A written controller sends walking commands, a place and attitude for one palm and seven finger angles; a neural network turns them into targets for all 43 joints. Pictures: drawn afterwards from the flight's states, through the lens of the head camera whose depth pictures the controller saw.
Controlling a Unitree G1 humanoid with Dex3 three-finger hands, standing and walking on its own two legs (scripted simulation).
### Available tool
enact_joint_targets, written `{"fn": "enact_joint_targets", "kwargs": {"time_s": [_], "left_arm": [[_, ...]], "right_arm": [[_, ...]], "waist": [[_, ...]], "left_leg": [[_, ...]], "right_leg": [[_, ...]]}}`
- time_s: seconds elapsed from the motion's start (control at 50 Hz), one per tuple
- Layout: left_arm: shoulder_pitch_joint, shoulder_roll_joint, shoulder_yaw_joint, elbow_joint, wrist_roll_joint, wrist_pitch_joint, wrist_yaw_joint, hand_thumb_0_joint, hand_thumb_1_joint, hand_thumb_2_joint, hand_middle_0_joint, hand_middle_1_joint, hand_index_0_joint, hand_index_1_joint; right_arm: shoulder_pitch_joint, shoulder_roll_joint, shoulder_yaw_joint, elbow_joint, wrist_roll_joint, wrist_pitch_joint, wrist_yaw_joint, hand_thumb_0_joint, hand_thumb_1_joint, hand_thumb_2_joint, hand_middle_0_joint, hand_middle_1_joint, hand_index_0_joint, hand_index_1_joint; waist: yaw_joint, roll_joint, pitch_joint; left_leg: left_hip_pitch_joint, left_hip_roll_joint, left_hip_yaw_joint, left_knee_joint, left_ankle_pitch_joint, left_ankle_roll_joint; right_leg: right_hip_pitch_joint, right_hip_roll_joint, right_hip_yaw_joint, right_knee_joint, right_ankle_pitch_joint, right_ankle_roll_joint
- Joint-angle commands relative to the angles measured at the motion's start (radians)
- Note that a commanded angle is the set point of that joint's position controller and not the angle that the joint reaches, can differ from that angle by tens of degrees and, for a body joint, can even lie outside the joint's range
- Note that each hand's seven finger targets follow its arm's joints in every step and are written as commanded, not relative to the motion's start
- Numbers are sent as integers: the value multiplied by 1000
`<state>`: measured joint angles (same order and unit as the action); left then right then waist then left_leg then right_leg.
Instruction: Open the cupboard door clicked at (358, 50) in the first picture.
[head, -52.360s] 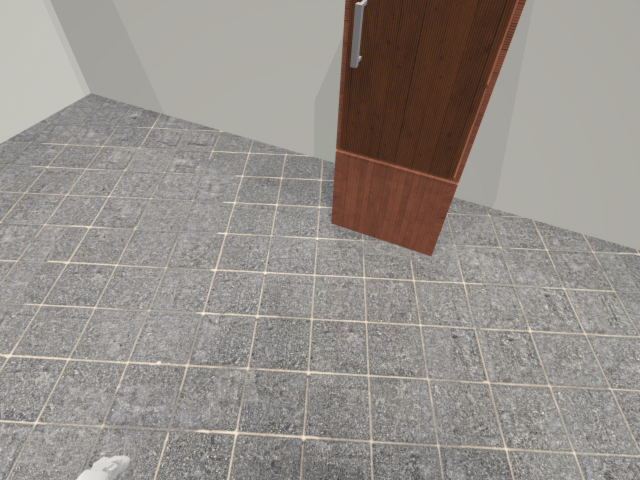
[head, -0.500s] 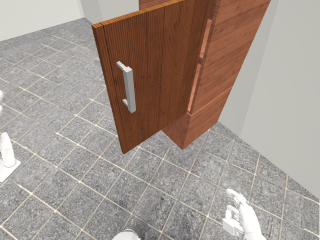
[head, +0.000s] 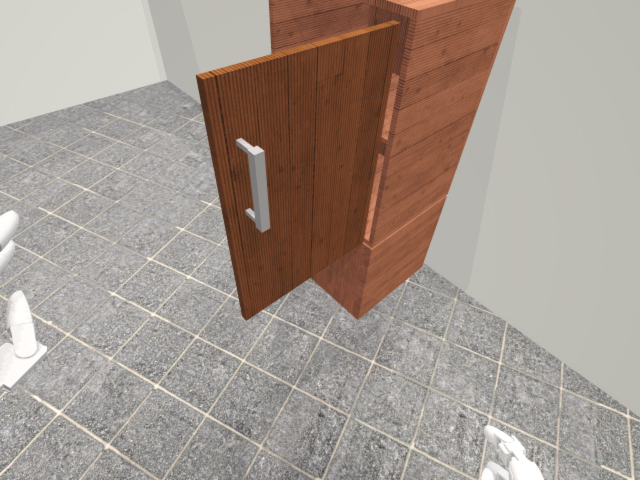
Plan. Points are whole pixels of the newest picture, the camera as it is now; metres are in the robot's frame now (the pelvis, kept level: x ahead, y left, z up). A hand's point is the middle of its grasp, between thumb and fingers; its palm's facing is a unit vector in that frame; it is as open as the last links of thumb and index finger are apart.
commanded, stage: stop stepping back and stand still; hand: left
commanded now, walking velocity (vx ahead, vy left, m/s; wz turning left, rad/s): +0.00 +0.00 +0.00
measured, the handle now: (253, 187) +0.56 +0.14 +0.06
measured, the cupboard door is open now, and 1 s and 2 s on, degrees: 89 89 89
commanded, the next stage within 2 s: let the arm hang, fingers relaxed in 0.20 s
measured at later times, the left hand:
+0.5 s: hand out of the picture +0.14 +0.23 -0.10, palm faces +0.07 -0.93 -0.35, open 7.4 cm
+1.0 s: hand out of the picture -0.07 +0.17 -0.16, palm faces +0.08 -0.96 -0.25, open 7.3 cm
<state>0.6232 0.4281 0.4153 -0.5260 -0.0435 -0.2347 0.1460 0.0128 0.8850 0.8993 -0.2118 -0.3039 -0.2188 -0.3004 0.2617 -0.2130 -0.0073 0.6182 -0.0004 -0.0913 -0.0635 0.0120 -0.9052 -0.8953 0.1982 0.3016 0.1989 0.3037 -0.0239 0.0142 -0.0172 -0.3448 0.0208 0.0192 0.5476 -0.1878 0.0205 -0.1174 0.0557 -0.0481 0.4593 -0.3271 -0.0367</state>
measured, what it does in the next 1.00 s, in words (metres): stands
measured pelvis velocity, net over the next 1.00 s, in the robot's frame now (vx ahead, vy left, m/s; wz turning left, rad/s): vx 0.00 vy -0.01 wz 0.04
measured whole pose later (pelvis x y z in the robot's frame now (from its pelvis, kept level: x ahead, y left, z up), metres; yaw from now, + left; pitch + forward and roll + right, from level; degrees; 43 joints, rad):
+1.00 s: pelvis +0.00 -0.01 +0.00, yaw +2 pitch -3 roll +0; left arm 0.39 0.15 0.00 1.16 0.00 0.02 0.04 0.01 0.91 0.90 -0.20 -0.30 -0.20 -0.30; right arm 0.29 -0.14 0.01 1.13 -0.02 0.04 -0.03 0.02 -0.92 -0.89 0.20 0.30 0.20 0.30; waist -0.01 0.06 0.05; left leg -0.27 -0.01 -0.02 0.46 -0.14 0.01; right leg -0.06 0.05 -0.06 0.43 -0.32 -0.05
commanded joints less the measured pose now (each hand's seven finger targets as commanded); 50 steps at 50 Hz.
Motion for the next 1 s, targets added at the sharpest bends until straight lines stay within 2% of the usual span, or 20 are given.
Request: {"fn": "enact_joint_targets", "kwargs": {"time_s": [0.0, 0.06, 0.1, 0.16, 0.22, 0.26, 0.28, 0.3, 0.34, 0.38, 0.42, 0.44, 0.5, 0.56, 0.64, 0.68, 0.7, 0.72, 0.8, 0.98], "left_arm": [[-134, 152, 115, -84, -6, -39, 24, 0, 900, 900, -200, -300, -200, -300], [-190, 136, 86, -69, 7, -32, 25, 0, 900, 900, -200, -300, -200, -300], [-200, 129, 73, -78, 15, -22, 25, 0, 900, 900, -200, -300, -200, -300], [-160, 126, 67, -128, 17, -13, 24, 0, 900, 900, -200, -300, -200, -300], [-97, 161, 103, -157, 9, -3, 25, 0, 900, 900, -200, -300, -200, -300], [-84, 151, 103, -169, 1, -3, 27, 0, 900, 900, -200, -300, -200, -300], [-189, -24, -288, 674, 92, 148, -110, 0, 900, 900, -200, -300, -200, -300], [-203, -27, -283, 680, 79, 209, -128, 0, 900, 900, -200, -300, -200, -300], [-228, -38, -296, 695, 79, 225, -135, 0, 900, 900, -200, -300, -200, -300], [-269, -33, -307, 791, 80, 231, -140, 0, 900, 900, -200, -300, -200, -300], [-319, -34, -318, 904, 81, 234, -139, 0, 900, 900, -200, -300, -200, -300], [-341, -37, -324, 959, 77, 238, -137, 0, 900, 900, -200, -300, -200, -300], [-378, -60, -354, 1127, 66, 249, -127, 0, 900, 900, -200, -300, -200, -300], [-330, -72, -367, 1277, 58, 248, -124, 0, 900, 900, -200, -300, -200, -300], [-269, -105, -365, 1435, 51, 242, -123, 0, 900, 900, -200, -300, -200, -300], [-259, -112, -373, 1489, 48, 240, -125, 0, 900, 900, -200, -300, -200, -300], [-257, -119, -376, 1513, 47, 238, -125, 0, 900, 900, -200, -300, -200, -300], [-254, -128, -378, 1532, 48, 236, -123, 0, 900, 900, -200, -300, -200, -300], [-244, -166, -393, 1598, 47, 234, -116, 0, 900, 900, -200, -300, -200, -300], [-199, -205, -403, 1660, 44, 230, -100, 0, 900, 900, -200, -300, -200, -300]], "right_arm": [[-122, -122, -33, -140, -4, -64, -29, 0, -900, -900, 200, 300, 200, 300], [-124, -124, -23, -134, -5, -85, -42, 0, -900, -900, 200, 300, 200, 300], [-132, -120, -20, -136, -7, -93, -43, 0, -900, -900, 200, 300, 200, 300], [-135, -112, -19, -144, -9, -105, -35, 0, -900, -900, 200, 300, 200, 300], [-146, -108, -25, -149, -14, -99, -23, 0, -900, -900, 200, 300, 200, 300], [-141, -103, -25, -140, -13, -88, -20, 0, -900, -900, 200, 300, 200, 300], [-148, -277, -75, 136, -2, -108, 69, 0, -900, -900, 200, 300, 200, 300], [-69, -226, -87, 134, 11, -43, 66, 0, -900, -900, 200, 300, 200, 300], [-59, -234, -80, 124, 0, -13, 59, 0, -900, -900, 200, 300, 200, 300], [-95, -234, -55, 114, -11, 23, 54, 0, -900, -900, 200, 300, 200, 300], [-116, -211, -44, 123, -21, 41, 52, 0, -900, -900, 200, 300, 200, 300], [-112, -194, -37, 139, -23, 54, 51, 0, -900, -900, 200, 300, 200, 300], [-94, -147, -21, 190, -33, 89, 48, 0, -900, -900, 200, 300, 200, 300], [-77, -128, -6, 241, -32, 94, 44, 0, -900, -900, 200, 300, 200, 300], [-43, -105, -8, 302, -27, 99, 30, 0, -900, -900, 200, 300, 200, 300], [-18, -96, -6, 334, -23, 104, 26, 0, -900, -900, 200, 300, 200, 300], [-3, -89, -7, 349, -21, 104, 24, 0, -900, -900, 200, 300, 200, 300], [13, -90, -10, 358, -18, 106, 22, 0, -900, -900, 200, 300, 200, 300], [47, -66, -13, 415, -15, 112, 19, 0, -900, -900, 200, 300, 200, 300], [86, -13, -5, 495, -18, 114, 21, 0, -900, -900, 200, 300, 200, 300]], "waist": [[2, 78, 46], [14, 138, 46], [25, 135, 18], [32, 96, -52], [31, 1, -87], [25, -31, -85], [-20, -14, -34], [-10, -1, -99], [-6, -22, -80], [13, -122, -12], [18, -197, 10], [13, -202, 28], [-1, -39, 61], [21, 162, 46], [30, 215, 2], [24, 201, -8], [20, 169, -9], [18, 94, 1], [5, -22, 81], [6, -74, 154]], "left_leg": [[172, 85, -148, -183, -90, 3], [79, 139, -251, -378, -335, 17], [41, 143, -239, -421, -375, 21], [91, 96, -165, -369, -280, 4], [173, 33, -69, -196, -81, -13], [206, 22, -61, -91, 14, -15], [80, 81, -98, 112, 294, 11], [165, 70, -102, 111, 261, 1], [120, 89, -129, 91, 264, 28], [24, 103, -188, 37, 212, 65], [-1, 80, -183, 24, 201, 58], [5, 59, -165, 32, 164, 50], [79, 35, -129, 22, 107, 26], [37, 67, -195, -112, 104, 41], [70, 66, -186, -137, 60, 34], [100, 63, -175, -140, 40, 27], [111, 65, -174, -143, 40, 27], [123, 69, -174, -140, 52, 28], [160, 62, -140, -128, 53, 22], [160, 60, -112, -142, 70, 21]], "right_leg": [[-228, -78, 96, -138, -48, 14], [-115, -21, 47, -45, -38, 38], [-42, -18, 34, -19, -19, 35], [-3, -31, 37, -89, 7, 26], [-59, -93, 111, -209, 24, 0], [-112, -144, 153, -221, 107, -20], [-176, -218, 88, -13, 394, -45], [-201, -203, 138, -10, 378, -61], [-226, -164, 84, 33, 219, -45], [-203, -123, 73, 47, 115, -33], [-179, -143, 95, 21, 140, -43], [-184, -166, 108, -4, 130, -55], [-227, -189, 139, -54, 60, -70], [-103, -133, 105, -30, 44, -35], [-31, -137, 106, -80, 71, -39], [-34, -141, 106, -103, 66, -43], [-36, -140, 105, -113, 67, -43], [-40, -135, 99, -128, 73, -42], [-121, -152, 100, -176, 44, -43], [-150, -150, 99, -178, 18, -36]]}}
